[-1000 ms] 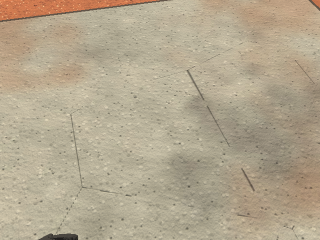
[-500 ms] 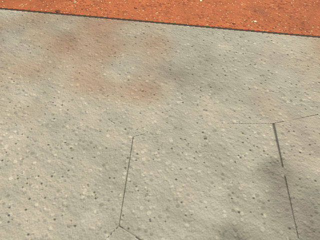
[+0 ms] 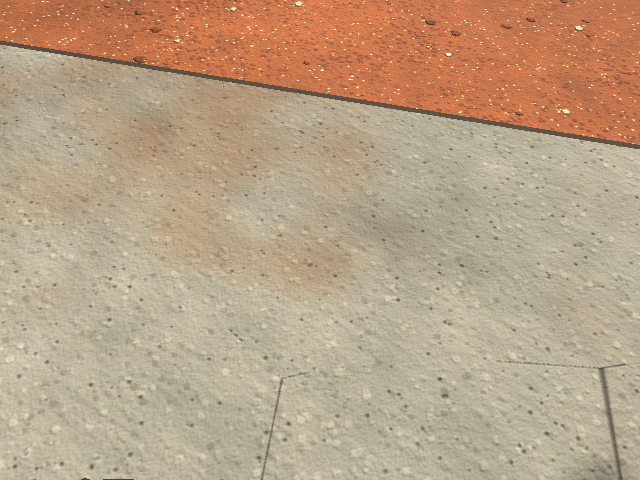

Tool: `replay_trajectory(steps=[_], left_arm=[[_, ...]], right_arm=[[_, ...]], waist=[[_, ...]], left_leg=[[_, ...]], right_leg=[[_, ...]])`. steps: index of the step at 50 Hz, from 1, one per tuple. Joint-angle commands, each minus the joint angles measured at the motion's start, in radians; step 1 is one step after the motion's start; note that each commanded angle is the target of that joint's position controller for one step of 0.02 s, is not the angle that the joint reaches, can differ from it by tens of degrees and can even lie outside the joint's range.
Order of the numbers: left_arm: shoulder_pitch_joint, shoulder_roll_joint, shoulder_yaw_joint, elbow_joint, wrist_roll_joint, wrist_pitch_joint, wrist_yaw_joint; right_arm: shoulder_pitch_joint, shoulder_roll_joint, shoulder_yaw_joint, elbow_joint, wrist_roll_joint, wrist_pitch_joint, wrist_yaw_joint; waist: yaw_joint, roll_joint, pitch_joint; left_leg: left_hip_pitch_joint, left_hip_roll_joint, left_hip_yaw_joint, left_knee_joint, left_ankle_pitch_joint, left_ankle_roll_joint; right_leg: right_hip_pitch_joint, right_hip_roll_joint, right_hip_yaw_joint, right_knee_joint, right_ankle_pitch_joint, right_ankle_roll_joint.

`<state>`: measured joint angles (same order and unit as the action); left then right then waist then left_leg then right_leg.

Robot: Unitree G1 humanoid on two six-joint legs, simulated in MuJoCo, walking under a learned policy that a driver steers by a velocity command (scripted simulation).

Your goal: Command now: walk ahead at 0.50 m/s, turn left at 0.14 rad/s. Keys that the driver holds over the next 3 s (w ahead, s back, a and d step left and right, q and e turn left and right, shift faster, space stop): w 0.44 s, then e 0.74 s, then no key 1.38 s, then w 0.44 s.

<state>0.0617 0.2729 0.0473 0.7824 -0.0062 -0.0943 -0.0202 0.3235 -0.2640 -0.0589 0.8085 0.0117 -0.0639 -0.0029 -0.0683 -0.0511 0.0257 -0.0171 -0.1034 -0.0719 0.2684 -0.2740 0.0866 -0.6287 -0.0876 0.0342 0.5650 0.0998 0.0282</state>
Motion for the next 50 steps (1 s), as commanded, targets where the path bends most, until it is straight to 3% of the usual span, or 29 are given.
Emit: replay_trajectory(steps=[1, 3, 4, 5, 6, 7, 8, 9, 10, 11, 12, 14, 16, 21, 24, 27, 29, 30, 31, 32, 33, 34, 35, 36, 38, 40, 42, 46, 50], left_arm=[[-0.148, 0.087, 0.015, -0.108, -0.002, -0.029, -0.017], [-0.105, 0.104, 0.021, -0.102, -0.003, -0.033, -0.023], [-0.049, 0.122, 0.029, -0.089, -0.003, -0.034, -0.022], [0.071, 0.151, 0.046, -0.054, 0.000, -0.034, -0.017], [0.236, 0.195, 0.060, -0.018, 0.011, -0.033, -0.011], [0.362, 0.279, 0.084, 0.002, 0.024, -0.028, -0.007], [0.391, 0.215, 0.067, 0.026, 0.002, -0.023, -0.014], [0.322, 0.159, 0.048, 0.014, -0.013, -0.020, -0.012], [0.247, 0.134, 0.039, -0.003, -0.005, -0.012, -0.008], [0.191, 0.117, 0.031, -0.008, 0.005, -0.009, -0.009], [0.162, 0.094, 0.021, -0.013, 0.015, -0.013, -0.010], [0.152, 0.097, 0.020, -0.006, 0.014, -0.019, -0.012], [0.164, 0.123, 0.026, 0.009, 0.008, -0.024, -0.007], [0.221, 0.155, 0.034, 0.040, -0.003, -0.010, 0.011], [0.294, 0.159, 0.033, 0.076, -0.010, 0.006, 0.016], [0.320, 0.164, 0.036, 0.094, -0.012, 0.033, 0.027], [0.274, 0.183, 0.044, 0.080, -0.016, 0.044, 0.035], [0.252, 0.174, 0.041, 0.066, -0.015, 0.044, 0.037], [0.241, 0.123, 0.025, 0.028, 0.004, 0.039, 0.036], [0.421, 0.019, -0.006, 0.042, 0.011, 0.033, 0.030], [0.441, 0.112, 0.011, 0.054, -0.013, 0.037, 0.029], [0.349, 0.166, 0.033, 0.033, -0.034, 0.048, 0.033], [0.291, 0.153, 0.035, 0.019, -0.032, 0.065, 0.043], [0.281, 0.144, 0.040, 0.017, -0.021, 0.088, 0.051], [0.310, 0.109, 0.041, 0.008, -0.016, 0.133, 0.062], [0.313, 0.089, 0.042, -0.009, -0.008, 0.147, 0.065], [0.279, 0.085, 0.041, -0.031, -0.003, 0.149, 0.058], [0.209, 0.104, 0.046, -0.072, -0.002, 0.153, 0.033], [0.227, 0.115, 0.061, -0.080, 0.002, 0.158, 0.014]], right_arm=[[0.071, -0.167, -0.043, -0.008, 0.002, 0.001, -0.009], [0.065, -0.177, -0.047, -0.001, 0.002, 0.010, -0.015], [0.049, -0.186, -0.050, -0.004, 0.001, 0.014, -0.017], [0.028, -0.183, -0.046, -0.009, -0.001, 0.018, -0.016], [0.017, -0.153, -0.030, -0.025, -0.010, 0.019, -0.015], [0.143, -0.068, -0.005, -0.037, -0.008, 0.004, -0.009], [0.145, -0.076, 0.000, -0.026, 0.003, -0.012, -0.004], [0.056, -0.156, -0.018, -0.046, 0.022, -0.023, 0.003], [-0.025, -0.163, -0.018, -0.069, 0.026, -0.030, 0.005], [-0.069, -0.153, -0.019, -0.079, 0.012, -0.032, 0.004], [-0.063, -0.148, -0.026, -0.074, 0.001, -0.026, 0.002], [-0.014, -0.109, -0.020, -0.059, 0.000, -0.010, 0.000], [-0.039, -0.091, -0.015, -0.070, -0.006, -0.001, -0.004], [-0.207, -0.059, 0.000, -0.112, -0.009, -0.013, 0.004], [-0.311, -0.049, 0.005, -0.143, -0.009, -0.025, 0.015], [-0.332, -0.073, -0.004, -0.157, -0.016, -0.041, 0.030], [-0.245, -0.116, -0.021, -0.133, -0.024, -0.048, 0.027], [-0.151, -0.152, -0.035, -0.104, -0.032, -0.051, 0.019], [-0.034, -0.219, -0.050, -0.091, -0.052, -0.052, 0.007], [-0.008, -0.264, -0.057, -0.096, -0.057, -0.029, 0.000], [0.006, -0.203, -0.044, -0.116, -0.035, -0.007, 0.001], [-0.049, -0.160, -0.032, -0.125, -0.026, 0.006, -0.004], [-0.112, -0.132, -0.023, -0.121, -0.020, 0.015, -0.011], [-0.166, -0.110, -0.015, -0.118, -0.019, 0.021, -0.014], [-0.247, -0.119, -0.020, -0.112, -0.042, 0.023, -0.012], [-0.281, -0.130, -0.027, -0.107, -0.045, 0.018, -0.015], [-0.297, -0.143, -0.034, -0.099, -0.037, 0.017, -0.023], [-0.297, -0.173, -0.044, -0.077, -0.022, 0.037, -0.032], [-0.293, -0.184, -0.050, -0.049, 0.008, 0.062, -0.029]], waist=[[-0.024, 0.124, 0.037], [0.007, 0.142, 0.021], [0.041, 0.156, -0.014], [0.108, 0.146, -0.090], [0.180, 0.113, -0.224], [0.158, -0.108, -0.382], [0.169, -0.222, -0.420], [0.176, -0.123, -0.256], [0.157, -0.040, -0.146], [0.128, 0.008, -0.061], [0.096, -0.001, -0.035], [0.064, -0.033, -0.039], [0.059, -0.027, -0.023], [0.109, -0.005, 0.003], [0.146, 0.003, 0.028], [0.134, -0.026, -0.001], [0.072, -0.049, -0.048], [0.024, -0.031, -0.105], [-0.014, 0.057, -0.246], [0.042, 0.319, -0.414], [0.004, 0.285, -0.534], [0.002, 0.216, -0.408], [0.023, 0.169, -0.292], [0.049, 0.166, -0.210], [0.103, 0.213, -0.126], [0.118, 0.209, -0.115], [0.114, 0.188, -0.130], [0.096, 0.180, -0.140], [0.121, 0.156, -0.120]], left_leg=[[0.041, 0.312, -0.140, -0.018, 0.360, 0.125], [0.094, 0.332, -0.147, 0.034, 0.484, 0.104], [0.100, 0.320, -0.135, 0.096, 0.643, 0.092], [0.079, 0.277, -0.100, 0.231, 0.788, 0.072], [-0.055, 0.228, -0.064, 0.453, 0.695, 0.043], [-0.432, 0.071, -0.002, 0.841, 0.277, -0.037], [-0.629, 0.009, -0.074, 1.007, -0.296, -0.048], [-0.729, 0.078, -0.097, 1.077, -0.258, -0.038], [-0.733, 0.134, -0.053, 1.045, -0.165, -0.032], [-0.710, 0.172, -0.026, 0.971, -0.097, -0.036], [-0.657, 0.205, -0.027, 0.912, -0.051, -0.039], [-0.586, 0.225, -0.013, 0.852, -0.019, -0.055], [-0.610, 0.238, 0.005, 0.776, 0.030, -0.079], [-0.609, 0.219, 0.043, 0.448, 0.311, -0.102], [-0.555, 0.170, 0.064, 0.309, 0.389, -0.103], [-0.512, 0.129, 0.042, 0.225, 0.362, -0.082], [-0.394, 0.112, 0.036, 0.170, 0.352, -0.054], [-0.238, 0.121, 0.048, 0.127, 0.471, -0.029], [0.040, 0.270, -0.061, 0.224, 0.847, 0.026], [0.379, 0.572, -0.332, 0.297, 1.158, 0.205], [0.372, 0.570, -0.409, 0.257, 0.949, 0.229], [0.266, 0.513, -0.308, 0.206, 0.772, 0.194], [0.138, 0.464, -0.237, 0.161, 0.633, 0.162], [-0.004, 0.441, -0.182, 0.112, 0.517, 0.153], [-0.250, 0.394, -0.080, 0.009, 0.347, 0.146], [-0.310, 0.398, -0.015, -0.027, 0.323, 0.159], [-0.304, 0.409, 0.029, -0.032, 0.318, 0.160], [-0.261, 0.435, 0.078, -0.027, 0.256, 0.144], [-0.234, 0.421, 0.127, 0.082, 0.142, 0.063]], right_leg=[[-0.026, 0.025, -0.012, -0.060, -0.039, -0.037], [0.020, 0.041, -0.020, -0.079, -0.121, -0.068], [0.107, 0.068, -0.043, -0.084, -0.160, -0.087], [0.279, 0.098, -0.073, -0.108, -0.134, -0.116], [0.559, 0.010, 0.010, -0.062, -0.092, -0.171], [0.958, -0.229, 0.423, -0.082, -0.224, -0.323], [1.042, -0.306, 0.713, -0.238, -0.387, -0.371], [0.929, -0.277, 0.612, -0.265, -0.508, -0.319], [0.777, -0.239, 0.479, -0.289, -0.484, -0.282], [0.632, -0.200, 0.387, -0.324, -0.392, -0.269], [0.549, -0.166, 0.323, -0.350, -0.307, -0.256], [0.472, -0.136, 0.247, -0.395, -0.209, -0.264], [0.447, -0.130, 0.182, -0.426, -0.119, -0.277], [0.470, -0.076, 0.048, -0.444, -0.035, -0.235], [0.498, -0.074, 0.039, -0.398, 0.062, -0.221], [0.588, -0.094, 0.081, -0.274, 0.186, -0.190], [0.604, -0.089, 0.116, -0.161, 0.232, -0.154], [0.565, -0.040, 0.098, -0.049, 0.242, -0.119], [0.408, 0.033, 0.064, 0.180, 0.008, -0.072], [0.089, 0.158, 0.003, 0.542, -0.750, -0.001], [0.048, 0.130, 0.096, 0.676, -0.854, 0.006], [-0.025, 0.089, 0.077, 0.720, -0.788, 0.014], [-0.057, 0.056, 0.039, 0.700, -0.720, 0.028], [-0.031, 0.028, 0.032, 0.674, -0.672, 0.042], [0.112, 0.016, -0.001, 0.611, -0.599, 0.053], [0.159, 0.012, -0.020, 0.538, -0.545, 0.047], [0.192, -0.004, -0.023, 0.434, -0.470, 0.031], [0.259, -0.001, -0.053, 0.283, -0.406, 0.001], [0.378, 0.045, -0.110, 0.039, -0.337, -0.061]])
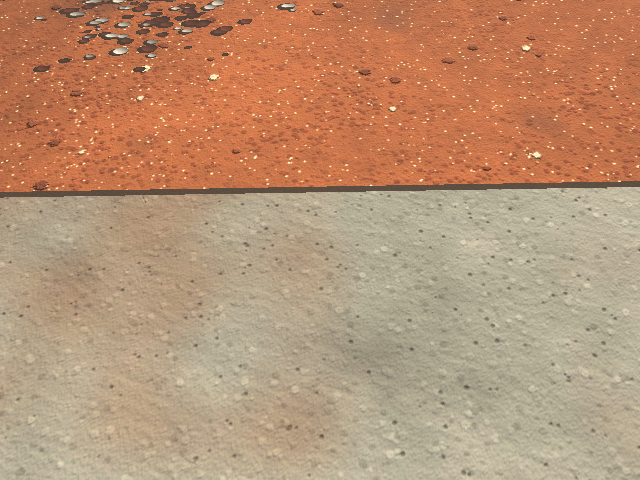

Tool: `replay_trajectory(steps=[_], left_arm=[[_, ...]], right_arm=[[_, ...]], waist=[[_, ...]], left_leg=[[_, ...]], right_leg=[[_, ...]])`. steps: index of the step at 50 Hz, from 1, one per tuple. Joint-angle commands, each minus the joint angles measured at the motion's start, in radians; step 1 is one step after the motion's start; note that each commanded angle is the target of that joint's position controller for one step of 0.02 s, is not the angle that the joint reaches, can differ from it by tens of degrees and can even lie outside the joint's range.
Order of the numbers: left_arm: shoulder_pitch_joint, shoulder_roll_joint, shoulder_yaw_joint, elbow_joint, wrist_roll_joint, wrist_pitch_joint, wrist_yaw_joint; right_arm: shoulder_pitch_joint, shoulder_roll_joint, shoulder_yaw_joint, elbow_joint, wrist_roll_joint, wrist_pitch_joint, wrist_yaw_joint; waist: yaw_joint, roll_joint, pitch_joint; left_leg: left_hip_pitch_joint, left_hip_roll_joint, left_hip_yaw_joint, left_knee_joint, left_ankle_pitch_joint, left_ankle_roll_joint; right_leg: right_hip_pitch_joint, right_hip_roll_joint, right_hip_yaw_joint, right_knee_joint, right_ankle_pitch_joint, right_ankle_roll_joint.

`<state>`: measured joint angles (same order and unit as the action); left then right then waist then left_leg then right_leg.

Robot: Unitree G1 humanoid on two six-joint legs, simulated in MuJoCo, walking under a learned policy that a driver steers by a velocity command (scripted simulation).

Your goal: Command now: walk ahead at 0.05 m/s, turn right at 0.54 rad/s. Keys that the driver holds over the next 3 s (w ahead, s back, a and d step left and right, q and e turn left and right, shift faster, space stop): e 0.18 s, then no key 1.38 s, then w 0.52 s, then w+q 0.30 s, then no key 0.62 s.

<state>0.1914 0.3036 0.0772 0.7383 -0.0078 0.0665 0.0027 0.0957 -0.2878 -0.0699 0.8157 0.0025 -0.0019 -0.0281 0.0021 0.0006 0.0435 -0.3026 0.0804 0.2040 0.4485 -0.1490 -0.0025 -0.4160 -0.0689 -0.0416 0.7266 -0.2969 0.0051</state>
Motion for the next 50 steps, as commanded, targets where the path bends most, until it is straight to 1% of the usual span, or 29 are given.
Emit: replay_trajectory(steps=[1, 2, 3, 4, 5, 6, 7, 8, 10, 11, 13, 14, 17, 19, 20, 21, 22, 23, 24, 25, 26, 27, 28, 29, 31, 35, 38, 42, 50], left_arm=[[0.123, 0.108, 0.043, -0.029, 0.011, -0.005, -0.004], [0.138, 0.200, 0.067, -0.042, 0.014, -0.009, 0.012], [0.113, 0.296, 0.078, -0.077, 0.028, -0.017, 0.018], [0.126, 0.253, 0.069, -0.080, 0.048, -0.043, 0.011], [0.085, 0.231, 0.061, -0.083, 0.043, -0.064, 0.011], [0.023, 0.205, 0.057, -0.096, 0.022, -0.073, 0.015], [-0.016, 0.174, 0.046, -0.106, 0.005, -0.072, 0.020], [-0.024, 0.157, 0.038, -0.111, 0.004, -0.070, 0.026], [-0.013, 0.142, 0.031, -0.116, 0.009, -0.066, 0.035], [-0.006, 0.137, 0.029, -0.117, 0.008, -0.066, 0.037], [0.005, 0.137, 0.029, -0.113, 0.007, -0.062, 0.042], [0.006, 0.140, 0.029, -0.111, 0.009, -0.059, 0.042], [-0.007, 0.148, 0.028, -0.106, 0.018, -0.051, 0.032], [-0.014, 0.142, 0.022, -0.098, 0.017, -0.047, 0.024], [-0.022, 0.135, 0.018, -0.094, 0.014, -0.046, 0.022], [-0.039, 0.125, 0.012, -0.090, 0.009, -0.044, 0.021], [-0.044, 0.112, 0.006, -0.084, 0.002, -0.043, 0.021], [-0.016, 0.095, -0.001, -0.075, 0.007, -0.048, 0.021], [0.019, 0.065, -0.010, -0.075, 0.029, -0.056, 0.019], [0.041, 0.044, -0.012, -0.078, 0.027, -0.062, 0.016], [0.009, 0.074, -0.010, -0.070, 0.037, -0.063, 0.017], [-0.029, 0.090, -0.003, -0.071, 0.033, -0.060, 0.018], [-0.054, 0.085, -0.002, -0.069, 0.032, -0.053, 0.021], [-0.050, 0.091, 0.000, -0.066, 0.031, -0.044, 0.022], [-0.043, 0.080, -0.002, -0.056, 0.025, -0.043, 0.018], [-0.032, 0.068, -0.001, -0.026, 0.023, -0.053, 0.018], [-0.024, 0.063, 0.000, -0.004, 0.022, -0.058, 0.020], [-0.012, 0.064, 0.000, 0.027, 0.021, -0.063, 0.024], [-0.001, 0.066, -0.003, 0.093, 0.017, -0.067, 0.033]], right_arm=[[-0.027, -0.131, -0.034, -0.036, 0.020, 0.007, -0.002], [0.013, -0.079, -0.023, -0.030, 0.000, 0.014, 0.004], [-0.048, -0.078, -0.022, -0.086, -0.023, 0.011, -0.002], [-0.122, -0.108, -0.032, -0.098, -0.023, 0.009, -0.008], [-0.103, -0.109, -0.037, -0.094, -0.004, 0.011, -0.009], [-0.064, -0.114, -0.043, -0.066, -0.003, 0.014, -0.016], [-0.053, -0.131, -0.050, -0.055, -0.013, 0.014, -0.023], [-0.050, -0.128, -0.052, -0.051, -0.016, 0.012, -0.023], [-0.030, -0.110, -0.048, -0.046, -0.006, 0.006, -0.017], [-0.031, -0.099, -0.044, -0.043, -0.001, 0.004, -0.015], [-0.050, -0.077, -0.032, -0.044, 0.000, 0.003, -0.010], [-0.055, -0.071, -0.027, -0.043, 0.000, 0.003, -0.006], [-0.048, -0.085, -0.023, -0.038, 0.006, 0.003, 0.005], [-0.039, -0.094, -0.023, -0.035, 0.009, 0.000, 0.011], [-0.029, -0.093, -0.022, -0.032, 0.009, -0.003, 0.014], [-0.006, -0.085, -0.019, -0.023, 0.007, -0.007, 0.018], [0.022, -0.077, -0.016, -0.011, 0.001, -0.013, 0.024], [0.039, -0.102, -0.017, -0.006, -0.013, -0.017, 0.025], [0.059, -0.176, -0.029, -0.011, -0.030, -0.018, 0.020], [0.002, -0.171, -0.023, -0.001, -0.028, -0.015, 0.020], [-0.049, -0.103, -0.006, -0.018, -0.024, -0.019, 0.023], [-0.053, -0.092, -0.002, -0.014, -0.024, -0.023, 0.025], [-0.039, -0.106, -0.002, -0.008, -0.023, -0.029, 0.026], [-0.035, -0.112, -0.001, -0.005, -0.019, -0.036, 0.028], [-0.012, -0.113, 0.003, 0.013, -0.015, -0.042, 0.024], [0.008, -0.099, 0.012, 0.032, -0.010, -0.034, 0.015], [0.009, -0.092, 0.017, 0.046, -0.010, -0.027, 0.014], [0.007, -0.086, 0.022, 0.070, -0.010, -0.023, 0.016], [0.012, -0.084, 0.029, 0.127, -0.009, -0.021, 0.016]], waist=[[0.052, 0.052, -0.121], [0.026, -0.186, -0.084], [0.025, -0.355, -0.043], [0.071, -0.229, -0.093], [0.035, -0.192, -0.098], [0.004, -0.136, -0.102], [-0.006, -0.130, -0.107], [-0.014, -0.135, -0.121], [-0.018, -0.122, -0.157], [-0.012, -0.120, -0.161], [0.006, -0.125, -0.160], [0.013, -0.136, -0.158], [0.027, -0.155, -0.138], [0.032, -0.155, -0.122], [0.026, -0.151, -0.116], [0.006, -0.139, -0.113], [-0.017, -0.123, -0.109], [-0.012, -0.089, -0.120], [0.024, 0.058, -0.149], [0.077, 0.193, -0.126], [0.057, 0.177, -0.113], [0.040, 0.161, -0.101], [0.025, 0.149, -0.097], [0.018, 0.130, -0.085], [0.013, 0.090, -0.077], [-0.005, 0.024, -0.069], [-0.011, -0.006, -0.064], [-0.011, -0.017, -0.057], [-0.009, -0.005, -0.046]], left_leg=[[0.013, 0.194, -0.113, -0.006, -0.067, 0.094], [-0.130, 0.077, -0.004, 0.255, -0.230, -0.006], [-0.380, -0.081, -0.054, 0.486, -0.509, -0.073], [-0.383, -0.076, -0.212, 0.646, -0.506, -0.056], [-0.395, -0.063, -0.248, 0.683, -0.414, -0.036], [-0.396, -0.049, -0.262, 0.676, -0.330, -0.029], [-0.391, -0.044, -0.268, 0.665, -0.279, -0.031], [-0.350, -0.054, -0.264, 0.683, -0.245, -0.037], [-0.324, -0.071, -0.262, 0.658, -0.196, -0.049], [-0.321, -0.070, -0.261, 0.603, -0.182, -0.055], [-0.286, -0.064, -0.260, 0.479, -0.166, -0.068], [-0.251, -0.063, -0.257, 0.429, -0.167, -0.073], [-0.137, -0.063, -0.241, 0.321, -0.196, -0.071], [-0.089, -0.065, -0.232, 0.253, -0.210, -0.064], [-0.061, -0.067, -0.228, 0.198, -0.197, -0.056], [-0.010, -0.070, -0.218, 0.101, -0.136, -0.045], [0.069, -0.073, -0.210, -0.045, -0.003, -0.028], [0.158, -0.027, -0.259, -0.093, 0.116, -0.005], [0.235, 0.116, -0.392, -0.084, 0.320, 0.048], [0.153, 0.180, -0.453, -0.081, 0.307, 0.153], [0.090, 0.169, -0.456, -0.107, 0.179, 0.171], [0.086, 0.118, -0.420, -0.106, 0.089, 0.133], [0.073, 0.084, -0.390, -0.099, 0.037, 0.098], [0.064, 0.065, -0.366, -0.101, 0.004, 0.077], [0.066, 0.032, -0.326, -0.078, -0.014, 0.049], [0.091, 0.005, -0.295, -0.048, -0.013, 0.044], [0.100, -0.007, -0.283, -0.038, -0.016, 0.042], [0.104, -0.019, -0.272, -0.036, -0.015, 0.038], [0.103, -0.033, -0.263, -0.050, -0.016, 0.033]], right_leg=[[0.221, 0.040, -0.004, -0.212, 0.117, -0.071], [0.286, -0.128, 0.256, -0.369, 0.348, -0.146], [0.298, -0.316, 0.569, -0.430, 0.440, -0.325], [0.265, -0.295, 0.553, -0.440, 0.391, -0.352], [0.267, -0.249, 0.470, -0.433, 0.353, -0.305], [0.271, -0.203, 0.410, -0.417, 0.312, -0.246], [0.268, -0.187, 0.383, -0.410, 0.325, -0.218], [0.249, -0.167, 0.361, -0.402, 0.382, -0.213], [0.281, -0.148, 0.333, -0.388, 0.440, -0.218], [0.304, -0.143, 0.324, -0.383, 0.447, -0.217], [0.325, -0.136, 0.318, -0.374, 0.425, -0.216], [0.316, -0.134, 0.318, -0.373, 0.403, -0.219], [0.254, -0.138, 0.338, -0.371, 0.368, -0.236], [0.240, -0.140, 0.362, -0.358, 0.374, -0.239], [0.239, -0.137, 0.371, -0.345, 0.383, -0.234], [0.229, -0.122, 0.366, -0.323, 0.385, -0.218], [0.205, -0.098, 0.355, -0.306, 0.361, -0.187], [0.165, -0.062, 0.343, -0.288, 0.283, -0.139], [0.107, 0.026, 0.262, -0.174, 0.130, -0.081], [0.097, 0.101, 0.169, -0.182, -0.043, -0.034], [0.160, 0.073, 0.158, -0.203, -0.026, -0.008], [0.178, 0.072, 0.158, -0.220, 0.044, -0.007], [0.203, 0.069, 0.159, -0.228, 0.104, -0.011], [0.212, 0.063, 0.173, -0.236, 0.146, -0.017], [0.227, 0.057, 0.182, -0.253, 0.192, -0.030], [0.216, 0.053, 0.191, -0.270, 0.231, -0.031], [0.215, 0.051, 0.195, -0.280, 0.238, -0.027], [0.222, 0.048, 0.197, -0.288, 0.245, -0.024], [0.242, 0.048, 0.189, -0.296, 0.249, -0.021]])
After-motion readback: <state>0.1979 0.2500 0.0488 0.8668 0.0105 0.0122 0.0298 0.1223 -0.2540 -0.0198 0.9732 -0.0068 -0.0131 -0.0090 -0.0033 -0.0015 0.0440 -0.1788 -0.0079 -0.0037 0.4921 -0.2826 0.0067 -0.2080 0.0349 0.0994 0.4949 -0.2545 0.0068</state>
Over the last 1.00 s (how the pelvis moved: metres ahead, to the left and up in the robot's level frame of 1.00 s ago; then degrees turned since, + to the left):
0.42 -0.02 -0.01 -15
